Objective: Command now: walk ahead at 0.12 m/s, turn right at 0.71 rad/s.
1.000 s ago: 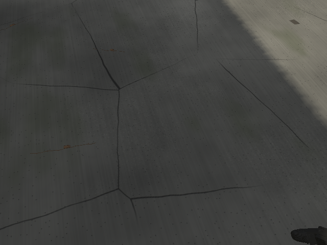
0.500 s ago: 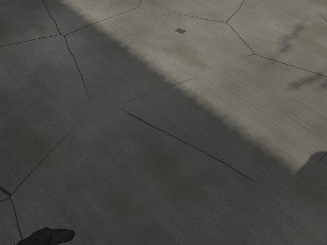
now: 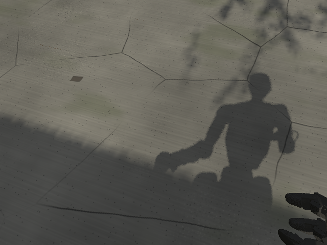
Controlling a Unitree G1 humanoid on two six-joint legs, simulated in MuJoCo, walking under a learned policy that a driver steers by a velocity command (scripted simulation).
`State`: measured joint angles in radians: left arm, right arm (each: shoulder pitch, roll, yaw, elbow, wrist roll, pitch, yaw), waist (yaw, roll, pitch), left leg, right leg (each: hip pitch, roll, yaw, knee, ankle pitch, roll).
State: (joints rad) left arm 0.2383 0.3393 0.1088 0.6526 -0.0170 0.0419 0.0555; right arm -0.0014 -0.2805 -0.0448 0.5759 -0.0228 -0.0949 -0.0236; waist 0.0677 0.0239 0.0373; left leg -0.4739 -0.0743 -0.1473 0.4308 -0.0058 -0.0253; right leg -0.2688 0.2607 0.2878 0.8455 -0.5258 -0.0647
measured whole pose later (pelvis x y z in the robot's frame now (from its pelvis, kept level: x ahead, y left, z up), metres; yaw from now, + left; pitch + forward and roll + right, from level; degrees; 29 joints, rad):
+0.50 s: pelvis +0.04 +0.01 +0.03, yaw +10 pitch +1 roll +0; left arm 0.14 0.23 0.04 0.68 0.02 0.02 0.05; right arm 0.30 -0.35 -0.11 0.67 0.02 0.06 -0.03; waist -0.02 0.03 0.03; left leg -0.62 0.00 -0.04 1.16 -0.32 -0.12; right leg -0.21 -0.02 -0.06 0.46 -0.26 -0.02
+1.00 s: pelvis +0.04 +0.07 +0.03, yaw +22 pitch +1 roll +0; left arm 0.23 0.29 0.06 0.76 -0.02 0.05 0.02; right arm 0.09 -0.22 -0.02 0.63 -0.03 0.02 -0.02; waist 0.04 -0.03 0.02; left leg -0.27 -0.03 0.06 0.50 -0.25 0.06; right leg -0.44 -0.07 0.00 0.87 -0.38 0.07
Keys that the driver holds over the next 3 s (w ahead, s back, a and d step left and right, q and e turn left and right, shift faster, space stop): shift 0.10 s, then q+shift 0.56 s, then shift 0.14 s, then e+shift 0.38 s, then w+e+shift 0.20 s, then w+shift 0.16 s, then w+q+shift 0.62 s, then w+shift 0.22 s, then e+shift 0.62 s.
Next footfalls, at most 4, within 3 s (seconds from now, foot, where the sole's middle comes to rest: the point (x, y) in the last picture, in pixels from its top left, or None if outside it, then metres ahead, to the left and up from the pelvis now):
0.28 right None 0.08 -0.10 -0.75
0.70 left None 0.05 0.18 -0.75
1.20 right None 0.09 -0.05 -0.75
1.70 left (147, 244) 0.45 0.16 -0.75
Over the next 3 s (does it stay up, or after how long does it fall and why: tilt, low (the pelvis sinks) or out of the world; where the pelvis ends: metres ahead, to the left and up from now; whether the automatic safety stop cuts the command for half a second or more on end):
stays up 1.22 0.31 0.01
